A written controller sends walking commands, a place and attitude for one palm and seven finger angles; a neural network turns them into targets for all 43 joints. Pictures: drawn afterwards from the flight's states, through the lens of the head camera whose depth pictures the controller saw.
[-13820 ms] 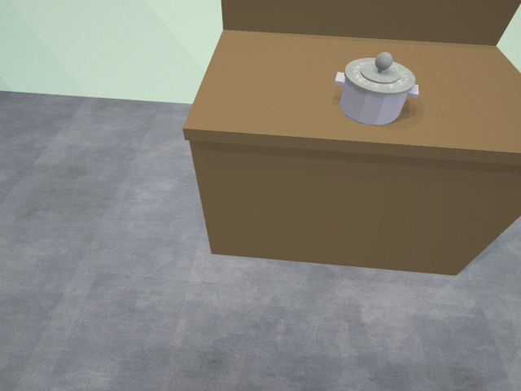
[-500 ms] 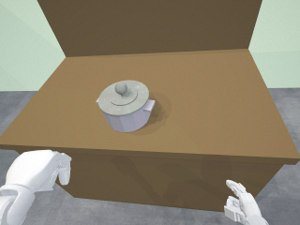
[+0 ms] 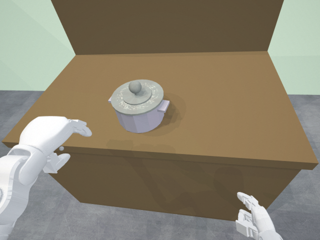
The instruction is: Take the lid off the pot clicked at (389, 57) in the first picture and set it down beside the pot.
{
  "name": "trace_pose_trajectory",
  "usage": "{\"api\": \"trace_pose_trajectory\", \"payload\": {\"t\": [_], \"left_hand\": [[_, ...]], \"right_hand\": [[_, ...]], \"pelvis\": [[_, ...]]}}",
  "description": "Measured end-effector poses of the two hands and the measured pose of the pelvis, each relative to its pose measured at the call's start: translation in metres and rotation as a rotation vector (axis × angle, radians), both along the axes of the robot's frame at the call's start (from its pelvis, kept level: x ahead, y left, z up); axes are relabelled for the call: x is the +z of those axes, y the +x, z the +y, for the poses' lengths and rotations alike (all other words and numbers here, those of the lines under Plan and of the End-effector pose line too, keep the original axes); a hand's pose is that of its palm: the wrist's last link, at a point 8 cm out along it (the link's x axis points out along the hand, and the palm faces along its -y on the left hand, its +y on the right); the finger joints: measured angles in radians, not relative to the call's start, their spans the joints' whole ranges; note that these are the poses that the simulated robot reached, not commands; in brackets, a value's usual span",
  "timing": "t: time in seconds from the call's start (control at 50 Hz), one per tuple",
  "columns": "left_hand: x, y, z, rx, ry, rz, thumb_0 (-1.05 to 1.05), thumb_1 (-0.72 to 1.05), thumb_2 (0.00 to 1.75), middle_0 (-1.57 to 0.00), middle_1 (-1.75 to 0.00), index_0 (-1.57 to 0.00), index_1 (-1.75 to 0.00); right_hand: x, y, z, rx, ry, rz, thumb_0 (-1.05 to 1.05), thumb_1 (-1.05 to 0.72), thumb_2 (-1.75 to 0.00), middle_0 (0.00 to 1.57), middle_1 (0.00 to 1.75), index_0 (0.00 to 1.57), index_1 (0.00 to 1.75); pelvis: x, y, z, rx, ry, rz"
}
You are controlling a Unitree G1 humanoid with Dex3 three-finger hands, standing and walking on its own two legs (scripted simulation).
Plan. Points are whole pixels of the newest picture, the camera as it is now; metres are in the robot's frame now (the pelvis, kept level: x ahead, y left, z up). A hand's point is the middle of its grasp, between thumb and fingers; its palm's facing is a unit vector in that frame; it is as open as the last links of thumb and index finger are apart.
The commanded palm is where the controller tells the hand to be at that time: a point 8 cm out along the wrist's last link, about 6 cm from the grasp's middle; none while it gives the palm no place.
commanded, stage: reach forward and open the fingers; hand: left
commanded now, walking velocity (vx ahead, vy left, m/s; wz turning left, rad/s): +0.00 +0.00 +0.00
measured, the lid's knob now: (135, 87) +0.56 +0.16 +0.08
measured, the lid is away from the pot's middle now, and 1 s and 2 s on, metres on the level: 0.00 0.00 0.00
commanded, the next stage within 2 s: move the open hand above the knob in 0.24 s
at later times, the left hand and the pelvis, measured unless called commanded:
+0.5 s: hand (72, 121) +0.32 +0.24 +0.17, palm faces -0.12 -0.01 -0.99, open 10.0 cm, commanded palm +0.30 +0.23 +0.23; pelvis -0.01 +0.00 +0.00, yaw +0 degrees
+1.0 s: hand (94, 101) +0.39 +0.21 +0.17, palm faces -0.21 -0.02 -0.98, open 10.0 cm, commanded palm +0.38 +0.21 +0.23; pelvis +0.01 -0.01 +0.00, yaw +1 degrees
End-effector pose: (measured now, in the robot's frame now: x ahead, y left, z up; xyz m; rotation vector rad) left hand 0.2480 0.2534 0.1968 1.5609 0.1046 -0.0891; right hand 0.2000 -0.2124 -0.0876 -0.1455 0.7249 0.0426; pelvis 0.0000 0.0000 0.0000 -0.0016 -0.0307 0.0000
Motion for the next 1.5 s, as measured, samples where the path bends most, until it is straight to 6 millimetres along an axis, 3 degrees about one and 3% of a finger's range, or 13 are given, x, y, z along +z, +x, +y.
{"api": "trace_pose_trajectory", "payload": {"t": [0.16, 0.4, 0.8, 1.12, 1.5], "left_hand": [[0.013, 0.014, -0.004, -0.006, 0.007, -0.021, 0.0, -0.26, 1.41, -0.86, -0.13, -0.86, -0.13], [0.032, 0.04, -0.01, 0.013, 0.021, -0.034, 0.0, -0.31, 1.47, -0.86, -0.08, -0.86, -0.09], [0.028, 0.108, -0.041, 0.008, 0.01, 0.052, 0.0, -0.31, 1.49, -0.86, -0.08, -0.86, -0.08], [0.026, 0.147, -0.042, 0.032, 0.003, 0.102, 0.0, -0.31, 1.49, -0.86, -0.08, -0.86, -0.08], [0.028, 0.211, -0.076, -0.014, 0.003, 0.101, 0.0, -0.31, 1.49, -0.86, -0.08, -0.86, -0.08]], "right_hand": [[0.001, -0.006, 0.0, -0.004, 0.004, -0.009, 0.02, -0.9, -0.9, 0.2, 0.3, 0.2, 0.3], [-0.003, -0.007, -0.003, -0.007, 0.013, 0.0, 0.02, -0.9, -0.9, 0.2, 0.3, 0.2, 0.3], [-0.012, -0.006, -0.023, -0.051, 0.005, 0.066, 0.02, -0.9, -0.9, 0.2, 0.29, 0.2, 0.3], [-0.017, -0.011, -0.03, -0.079, -0.015, 0.123, 0.01, -0.9, -0.9, 0.2, 0.29, 0.2, 0.3], [-0.033, -0.045, -0.024, -0.149, -0.009, 0.253, 0.01, -0.9, -0.9, 0.2, 0.29, 0.2, 0.3]], "pelvis": [[-0.001, -0.006, 0.002, -0.001, 0.004, -0.006], [-0.002, -0.007, -0.001, 0.004, 0.008, 0.0], [-0.002, 0.007, -0.009, 0.009, 0.013, 0.029], [-0.003, 0.014, -0.009, 0.019, 0.01, 0.05], [-0.003, 0.028, 0.005, 0.01, 0.008, 0.097]]}}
